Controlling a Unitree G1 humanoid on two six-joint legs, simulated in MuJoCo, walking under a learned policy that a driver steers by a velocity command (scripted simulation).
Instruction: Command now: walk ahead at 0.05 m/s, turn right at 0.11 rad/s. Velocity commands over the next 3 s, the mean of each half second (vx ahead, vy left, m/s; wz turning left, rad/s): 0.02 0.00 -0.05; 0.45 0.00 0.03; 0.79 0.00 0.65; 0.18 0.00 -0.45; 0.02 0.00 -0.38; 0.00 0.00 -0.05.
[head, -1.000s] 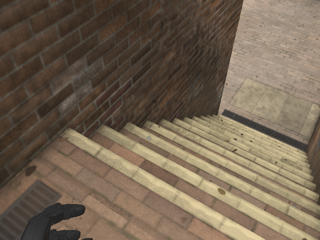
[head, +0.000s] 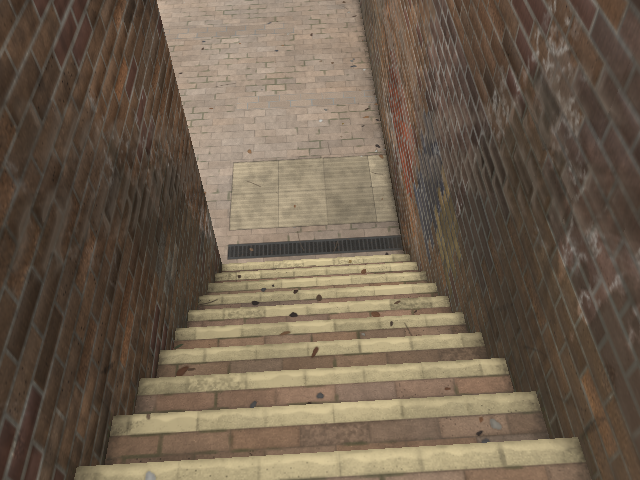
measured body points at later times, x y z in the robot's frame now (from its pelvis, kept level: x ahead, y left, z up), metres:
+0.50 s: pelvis +0.00 +0.04 +0.01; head +0.02 +0.03 +0.46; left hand +0.11 +0.29 -0.10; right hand +0.13 -0.20 -0.11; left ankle -0.03 +0.16 -0.72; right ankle +0.06 -0.09 -0.72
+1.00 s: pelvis +0.09 +0.01 +0.00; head +0.09 +0.00 +0.45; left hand +0.09 +0.27 -0.13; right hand +0.24 -0.25 -0.12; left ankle +0.15 +0.16 -0.65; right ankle +0.04 -0.07 -0.72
